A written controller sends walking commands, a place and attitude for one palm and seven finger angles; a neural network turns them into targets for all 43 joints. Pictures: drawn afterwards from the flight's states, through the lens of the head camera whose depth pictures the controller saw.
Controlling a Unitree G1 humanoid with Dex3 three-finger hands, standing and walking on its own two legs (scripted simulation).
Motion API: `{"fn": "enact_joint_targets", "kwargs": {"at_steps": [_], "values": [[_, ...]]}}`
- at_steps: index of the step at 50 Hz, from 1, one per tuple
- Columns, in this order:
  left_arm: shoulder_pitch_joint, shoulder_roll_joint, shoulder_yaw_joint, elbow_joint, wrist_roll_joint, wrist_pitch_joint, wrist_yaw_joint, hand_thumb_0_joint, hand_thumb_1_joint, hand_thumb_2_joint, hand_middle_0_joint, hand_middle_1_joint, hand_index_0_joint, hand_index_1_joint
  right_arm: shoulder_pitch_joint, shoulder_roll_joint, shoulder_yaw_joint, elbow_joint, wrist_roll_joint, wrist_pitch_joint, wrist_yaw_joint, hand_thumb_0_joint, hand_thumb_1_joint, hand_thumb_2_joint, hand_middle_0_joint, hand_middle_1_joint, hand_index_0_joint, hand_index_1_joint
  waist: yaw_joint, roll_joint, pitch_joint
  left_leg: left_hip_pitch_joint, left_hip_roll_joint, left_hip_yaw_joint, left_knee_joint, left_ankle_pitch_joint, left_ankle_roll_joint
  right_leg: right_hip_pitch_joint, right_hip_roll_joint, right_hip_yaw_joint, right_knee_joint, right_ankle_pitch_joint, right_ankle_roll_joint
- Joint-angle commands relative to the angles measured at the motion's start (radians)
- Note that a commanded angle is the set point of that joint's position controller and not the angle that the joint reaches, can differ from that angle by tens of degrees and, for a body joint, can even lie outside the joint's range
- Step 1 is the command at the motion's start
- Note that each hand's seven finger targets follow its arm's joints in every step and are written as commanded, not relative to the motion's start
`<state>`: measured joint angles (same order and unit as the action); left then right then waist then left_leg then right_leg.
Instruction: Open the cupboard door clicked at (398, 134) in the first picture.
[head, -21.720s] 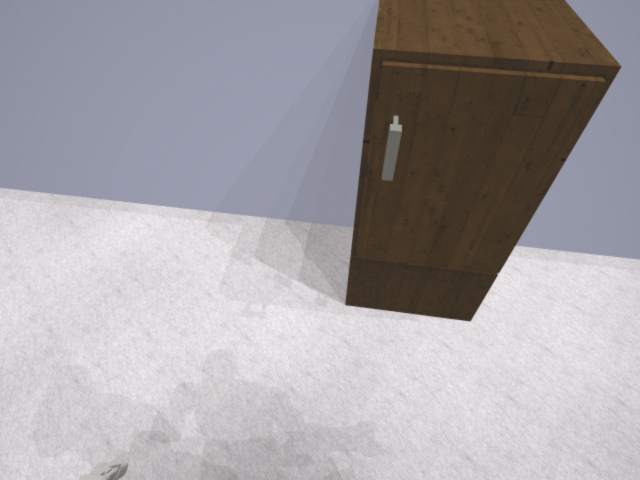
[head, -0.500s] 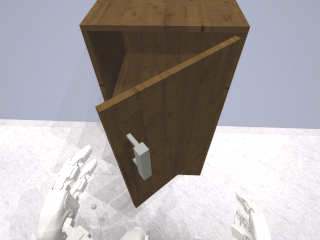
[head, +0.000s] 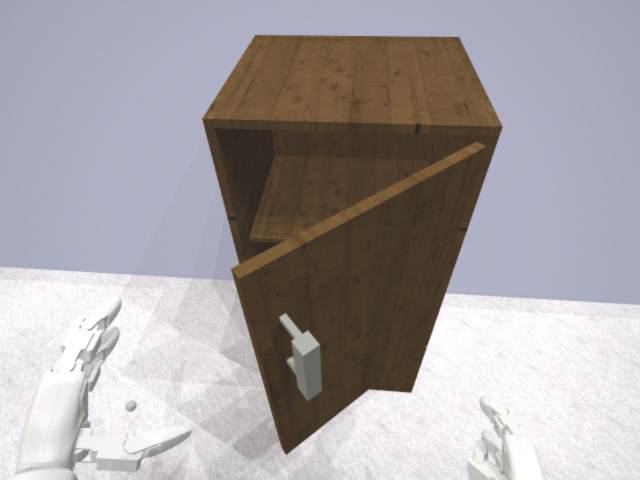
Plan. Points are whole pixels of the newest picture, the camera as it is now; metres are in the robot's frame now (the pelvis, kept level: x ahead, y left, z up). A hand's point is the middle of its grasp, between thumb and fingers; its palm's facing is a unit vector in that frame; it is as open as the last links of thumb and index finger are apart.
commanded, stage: draw the hand back to the body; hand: left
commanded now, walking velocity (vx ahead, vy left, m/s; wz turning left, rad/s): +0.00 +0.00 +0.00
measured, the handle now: (298, 356) +0.29 +0.07 +0.00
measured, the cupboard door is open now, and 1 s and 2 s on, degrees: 42 42 42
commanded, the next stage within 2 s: step back with the hand held close in 0.80 s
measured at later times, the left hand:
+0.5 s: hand (52, 312) +0.21 +0.27 +0.19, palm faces +0.46 -0.80 -0.40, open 8.3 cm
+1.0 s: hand (67, 327) +0.20 +0.25 +0.19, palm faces +0.43 -0.80 -0.41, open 7.4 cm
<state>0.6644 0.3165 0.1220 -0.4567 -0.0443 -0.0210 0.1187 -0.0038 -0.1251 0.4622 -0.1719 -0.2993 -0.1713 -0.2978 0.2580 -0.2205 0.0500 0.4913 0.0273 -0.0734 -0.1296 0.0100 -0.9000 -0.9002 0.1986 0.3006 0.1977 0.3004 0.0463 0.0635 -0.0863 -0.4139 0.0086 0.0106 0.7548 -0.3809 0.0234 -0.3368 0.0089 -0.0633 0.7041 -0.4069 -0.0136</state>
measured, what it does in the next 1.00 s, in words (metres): stands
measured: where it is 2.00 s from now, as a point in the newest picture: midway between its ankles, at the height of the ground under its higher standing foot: outside the picture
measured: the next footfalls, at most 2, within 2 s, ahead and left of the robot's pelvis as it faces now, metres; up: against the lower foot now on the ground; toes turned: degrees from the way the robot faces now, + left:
none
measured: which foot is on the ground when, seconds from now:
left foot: down 0.00-1.00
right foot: down 0.00-1.00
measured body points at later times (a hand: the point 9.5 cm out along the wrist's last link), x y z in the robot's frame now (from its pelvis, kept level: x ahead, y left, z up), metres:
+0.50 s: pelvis +0.01 +0.00 +0.03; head -0.01 -0.01 +0.48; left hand +0.18 +0.31 +0.21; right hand +0.20 -0.22 -0.05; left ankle +0.01 +0.10 -0.71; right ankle -0.02 -0.11 -0.71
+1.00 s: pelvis +0.00 -0.02 +0.03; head -0.02 -0.03 +0.48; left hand +0.17 +0.29 +0.21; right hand +0.18 -0.24 -0.06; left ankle +0.01 +0.10 -0.71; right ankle -0.02 -0.11 -0.71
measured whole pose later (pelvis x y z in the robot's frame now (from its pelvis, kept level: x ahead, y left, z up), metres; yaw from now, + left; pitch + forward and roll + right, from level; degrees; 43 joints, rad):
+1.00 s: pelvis +0.00 -0.02 +0.03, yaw -1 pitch -4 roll -1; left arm 0.46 0.35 0.35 -0.39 -0.06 -0.10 0.10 0.02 0.89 0.90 -0.21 -0.30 -0.21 -0.30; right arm 0.18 -0.23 0.02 0.63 0.00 -0.07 -0.08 0.01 -0.90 -0.90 0.20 0.30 0.20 0.30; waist 0.05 0.06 0.02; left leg -0.13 0.03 0.02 0.42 -0.22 0.00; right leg -0.05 0.04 -0.05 0.34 -0.23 -0.03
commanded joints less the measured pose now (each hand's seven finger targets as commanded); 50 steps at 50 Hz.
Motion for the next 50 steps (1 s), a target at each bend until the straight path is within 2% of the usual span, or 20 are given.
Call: {"fn": "enact_joint_targets", "kwargs": {"at_steps": [1, 4, 6, 9, 12, 13, 14, 15, 17, 21, 24, 27, 30, 35, 37, 45, 46, 47, 48, 50], "values": [[-0.077, 0.142, 0.136, -0.214, 0.003, -0.061, 0.03, 0.0, 0.2, 0.6, -0.175, -0.3, -0.175, -0.3, -0.138, -0.097, -0.029, -0.137, -0.013, -0.08, -0.003, 0.0, -0.9, -0.9, 0.2, 0.3, 0.2, 0.3, 0.006, -0.023, -0.008, 0.165, 0.01, -0.038, -0.2, 0.222, 0.012, 0.035, -0.02, 0.023, -0.197, 0.224, -0.007], [-0.114, 0.151, 0.16, -0.203, 0.002, -0.06, 0.03, 0.0, 0.305, 0.645, -0.179, -0.3, -0.179, -0.3, -0.149, -0.102, -0.028, -0.112, -0.016, -0.087, 0.005, 0.0, -0.9, -0.9, 0.2, 0.3, 0.2, 0.3, 0.01, 0.004, 0.001, 0.204, 0.012, -0.045, -0.247, 0.278, 0.005, 0.094, -0.02, 0.019, -0.226, 0.262, -0.011], [-0.122, 0.146, 0.169, -0.202, -0.002, -0.06, 0.026, 0.0, 0.375, 0.675, -0.181, -0.3, -0.181, -0.3, -0.16, -0.101, -0.027, -0.102, -0.017, -0.088, 0.012, 0.0, -0.9, -0.9, 0.2, 0.3, 0.2, 0.3, 0.013, 0.0, 0.024, 0.226, 0.017, -0.046, -0.277, 0.297, 0.001, 0.11, -0.016, 0.018, -0.246, 0.268, -0.008], [-0.156, 0.181, 0.221, -0.2, -0.004, -0.066, 0.026, 0.0, 0.48, 0.72, -0.185, -0.3, -0.185, -0.3, -0.168, -0.107, -0.033, -0.083, -0.022, -0.091, 0.017, 0.0, -0.9, -0.9, 0.2, 0.3, 0.2, 0.3, 0.022, 0.004, 0.015, 0.263, 0.019, -0.041, -0.305, 0.34, -0.001, 0.159, -0.015, 0.021, -0.275, 0.304, -0.012], [-0.186, 0.183, 0.244, -0.212, -0.009, -0.07, 0.022, 0.0, 0.585, 0.765, -0.189, -0.3, -0.189, -0.3, -0.172, -0.106, -0.034, -0.073, -0.026, -0.089, 0.027, 0.0, -0.9, -0.9, 0.2, 0.3, 0.2, 0.3, 0.022, 0.004, 0.008, 0.298, 0.022, -0.039, -0.329, 0.394, -0.006, 0.19, -0.013, 0.022, -0.29, 0.339, -0.011], [-0.18, 0.188, 0.261, -0.196, -0.012, -0.069, 0.021, 0.0, 0.62, 0.78, -0.19, -0.3, -0.19, -0.3, -0.176, -0.104, -0.036, -0.067, -0.026, -0.085, 0.028, 0.0, -0.9, -0.9, 0.2, 0.3, 0.2, 0.3, 0.025, 0.005, 0.015, 0.304, 0.023, -0.034, -0.335, 0.4, -0.006, 0.197, -0.014, 0.024, -0.299, 0.348, -0.01], [-0.201, 0.196, 0.269, -0.191, -0.012, -0.071, 0.019, 0.0, 0.655, 0.795, -0.191, -0.3, -0.191, -0.3, -0.178, -0.11, -0.038, -0.062, -0.026, -0.083, 0.031, 0.0, -0.9, -0.9, 0.2, 0.3, 0.2, 0.3, 0.026, -0.02, 0.024, 0.302, 0.026, -0.039, -0.342, 0.412, -0.008, 0.21, -0.009, 0.022, -0.308, 0.358, -0.013], [-0.212, 0.191, 0.272, -0.195, -0.016, -0.07, 0.016, 0.0, 0.69, 0.81, -0.192, -0.3, -0.192, -0.3, -0.181, -0.11, -0.04, -0.062, -0.025, -0.079, 0.033, 0.0, -0.9, -0.9, 0.2, 0.3, 0.2, 0.3, 0.024, 0.005, 0.027, 0.314, 0.027, -0.037, -0.35, 0.422, -0.009, 0.211, -0.009, 0.027, -0.312, 0.362, -0.011], [-0.245, 0.209, 0.301, -0.201, -0.017, -0.075, 0.018, 0.0, 0.76, 0.84, -0.195, -0.3, -0.195, -0.3, -0.18, -0.11, -0.041, -0.054, -0.027, -0.075, 0.037, 0.0, -0.9, -0.9, 0.2, 0.3, 0.2, 0.3, 0.025, 0.019, 0.015, 0.329, 0.026, -0.036, -0.357, 0.434, -0.011, 0.225, -0.009, 0.028, -0.321, 0.371, -0.012], [-0.299, 0.239, 0.349, -0.191, -0.026, -0.083, 0.017, 0.0, 0.9, 0.9, -0.2, -0.3, -0.2, -0.3, -0.191, -0.113, -0.047, -0.045, -0.028, -0.066, 0.04, 0.0, -0.9, -0.9, 0.2, 0.3, 0.2, 0.3, 0.029, 0.007, 0.014, 0.342, 0.022, -0.027, -0.37, 0.424, -0.009, 0.25, -0.009, 0.032, -0.342, 0.392, -0.013], [-0.236, 0.167, 0.293, -0.105, -0.03, -0.073, -0.001, 0.0, 0.9, 0.9, -0.2, -0.3, -0.2, -0.3, -0.196, -0.115, -0.055, -0.039, -0.027, -0.054, 0.048, 0.0, -0.9, -0.9, 0.2, 0.3, 0.2, 0.3, 0.027, -0.016, 0.061, 0.34, 0.023, -0.018, -0.376, 0.434, -0.006, 0.242, -0.007, 0.029, -0.36, 0.406, -0.011], [-0.272, 0.201, 0.306, -0.157, -0.028, -0.082, -0.002, 0.0, 0.9, 0.9, -0.2, -0.3, -0.2, -0.3, -0.201, -0.119, -0.061, -0.046, -0.028, -0.048, 0.05, 0.0, -0.9, -0.9, 0.2, 0.3, 0.2, 0.3, 0.026, -0.02, 0.027, 0.354, 0.019, -0.012, -0.38, 0.409, -0.001, 0.253, -0.008, 0.038, -0.366, 0.401, -0.007], [-0.282, 0.233, 0.331, -0.193, -0.026, -0.091, 0.002, 0.0, 0.9, 0.9, -0.2, -0.3, -0.2, -0.3, -0.205, -0.116, -0.06, -0.043, -0.029, -0.053, 0.049, 0.0, -0.9, -0.9, 0.2, 0.3, 0.2, 0.3, 0.031, 0.011, 0.003, 0.363, 0.014, -0.013, -0.378, 0.423, -0.002, 0.272, -0.01, 0.044, -0.369, 0.425, -0.01], [-0.284, 0.23, 0.333, -0.18, -0.028, -0.096, 0.003, 0.0, 0.9, 0.9, -0.2, -0.3, -0.2, -0.3, -0.21, -0.11, -0.059, -0.031, -0.028, -0.061, 0.043, 0.0, -0.9, -0.9, 0.2, 0.3, 0.2, 0.3, 0.028, 0.019, 0.038, 0.362, 0.012, -0.009, -0.386, 0.377, -0.005, 0.254, -0.007, 0.046, -0.393, 0.389, -0.009], [-0.28, 0.224, 0.33, -0.159, -0.03, -0.099, 0.003, 0.0, 0.9, 0.9, -0.2, -0.3, -0.2, -0.3, -0.212, -0.108, -0.06, -0.029, -0.028, -0.064, 0.042, 0.0, -0.9, -0.9, 0.2, 0.3, 0.2, 0.3, 0.027, 0.004, 0.063, 0.358, 0.01, -0.005, -0.389, 0.345, -0.002, 0.239, -0.007, 0.048, -0.408, 0.36, -0.007], [-0.293, 0.215, 0.317, -0.138, -0.03, -0.116, -0.002, 0.0, 0.9, 0.9, -0.2, -0.3, -0.2, -0.3, -0.217, -0.11, -0.067, -0.017, -0.029, -0.075, 0.039, 0.0, -0.9, -0.9, 0.2, 0.3, 0.2, 0.3, 0.025, -0.018, 0.075, 0.369, 0.008, -0.002, -0.398, 0.294, 0.003, 0.226, -0.008, 0.06, -0.441, 0.302, -0.002], [-0.374, 0.241, 0.329, -0.174, -0.028, -0.123, 0.003, 0.0, 0.9, 0.9, -0.2, -0.3, -0.2, -0.3, -0.221, -0.112, -0.065, -0.012, -0.028, -0.079, 0.038, 0.0, -0.9, -0.9, 0.2, 0.3, 0.2, 0.3, 0.021, -0.003, 0.053, 0.378, 0.005, -0.003, -0.396, 0.301, 0.005, 0.233, -0.01, 0.063, -0.44, 0.313, -0.003], [-0.42, 0.346, 0.441, -0.201, -0.018, -0.159, 0.012, 0.0, 0.9, 0.9, -0.2, -0.3, -0.2, -0.3, -0.208, -0.129, -0.066, -0.048, -0.021, -0.057, 0.038, 0.0, -0.9, -0.9, 0.2, 0.3, 0.2, 0.3, -0.025, -0.053, 0.134, 0.307, 0.02, -0.029, -0.352, 0.25, 0.021, 0.119, -0.055, 0.144, -0.488, 0.343, 0.006], [-0.299, 0.28, 0.4, -0.102, -0.019, -0.158, 0.004, 0.0, 0.9, 0.9, -0.2, -0.3, -0.2, -0.3, -0.206, -0.12, -0.072, -0.027, -0.027, -0.04, 0.037, 0.0, -0.9, -0.9, 0.2, 0.3, 0.2, 0.3, -0.026, -0.107, 0.112, 0.314, 0.016, -0.031, -0.326, 0.252, 0.022, 0.112, -0.076, 0.143, -0.491, 0.357, 0.008], [-0.23, 0.249, 0.369, -0.12, -0.014, -0.166, -0.002, 0.0, 0.9, 0.9, -0.2, -0.3, -0.2, -0.3, -0.205, -0.122, -0.08, -0.037, -0.03, -0.018, 0.041, 0.0, -0.9, -0.9, 0.2, 0.3, 0.2, 0.3, -0.03, -0.052, 0.071, 0.315, 0.022, -0.017, -0.318, 0.305, 0.017, 0.122, -0.089, 0.126, -0.454, 0.44, 0.011]]}}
